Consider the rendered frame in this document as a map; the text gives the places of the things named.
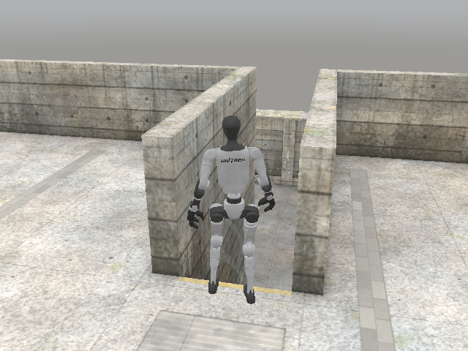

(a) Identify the robot left hand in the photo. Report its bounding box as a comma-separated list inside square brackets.
[187, 210, 204, 229]

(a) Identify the robot left forearm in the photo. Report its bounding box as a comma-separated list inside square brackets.
[189, 179, 205, 212]

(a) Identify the robot right forearm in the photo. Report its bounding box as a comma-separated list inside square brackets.
[261, 175, 273, 200]

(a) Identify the robot left upper arm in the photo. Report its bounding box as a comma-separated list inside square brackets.
[198, 148, 217, 190]

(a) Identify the robot right hand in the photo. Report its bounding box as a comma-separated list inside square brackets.
[258, 197, 275, 212]

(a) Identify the robot left shin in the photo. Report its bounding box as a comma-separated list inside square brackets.
[210, 235, 221, 284]

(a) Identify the robot right foot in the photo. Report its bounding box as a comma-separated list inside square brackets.
[244, 284, 255, 304]

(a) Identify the robot right upper arm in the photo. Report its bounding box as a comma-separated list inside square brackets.
[247, 147, 269, 186]

